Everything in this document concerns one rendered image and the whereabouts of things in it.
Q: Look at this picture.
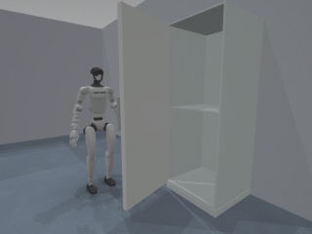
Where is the robot right upper arm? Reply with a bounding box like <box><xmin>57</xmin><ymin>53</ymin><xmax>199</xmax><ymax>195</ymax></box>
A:
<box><xmin>76</xmin><ymin>86</ymin><xmax>90</xmax><ymax>112</ymax></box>

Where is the humanoid robot head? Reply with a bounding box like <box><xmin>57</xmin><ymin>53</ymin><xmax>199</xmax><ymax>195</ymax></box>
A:
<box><xmin>90</xmin><ymin>67</ymin><xmax>104</xmax><ymax>88</ymax></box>

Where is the humanoid robot torso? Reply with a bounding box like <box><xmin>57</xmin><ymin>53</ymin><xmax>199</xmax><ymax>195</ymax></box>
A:
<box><xmin>86</xmin><ymin>84</ymin><xmax>108</xmax><ymax>132</ymax></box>

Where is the handle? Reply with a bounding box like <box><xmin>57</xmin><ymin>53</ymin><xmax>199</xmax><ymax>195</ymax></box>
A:
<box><xmin>117</xmin><ymin>97</ymin><xmax>121</xmax><ymax>131</ymax></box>

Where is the fridge door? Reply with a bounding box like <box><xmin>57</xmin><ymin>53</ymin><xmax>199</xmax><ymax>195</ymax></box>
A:
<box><xmin>117</xmin><ymin>1</ymin><xmax>170</xmax><ymax>211</ymax></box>

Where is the robot left upper arm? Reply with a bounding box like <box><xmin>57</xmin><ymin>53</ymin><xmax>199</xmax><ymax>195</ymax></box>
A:
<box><xmin>106</xmin><ymin>87</ymin><xmax>117</xmax><ymax>109</ymax></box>

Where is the right robot forearm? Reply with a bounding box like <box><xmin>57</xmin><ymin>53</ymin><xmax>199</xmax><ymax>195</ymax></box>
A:
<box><xmin>71</xmin><ymin>104</ymin><xmax>80</xmax><ymax>131</ymax></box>

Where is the left robot forearm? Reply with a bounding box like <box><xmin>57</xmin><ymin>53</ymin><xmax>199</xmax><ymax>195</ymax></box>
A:
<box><xmin>113</xmin><ymin>107</ymin><xmax>118</xmax><ymax>117</ymax></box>

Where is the right robot hand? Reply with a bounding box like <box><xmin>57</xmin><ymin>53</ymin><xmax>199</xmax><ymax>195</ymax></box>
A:
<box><xmin>69</xmin><ymin>129</ymin><xmax>80</xmax><ymax>148</ymax></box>

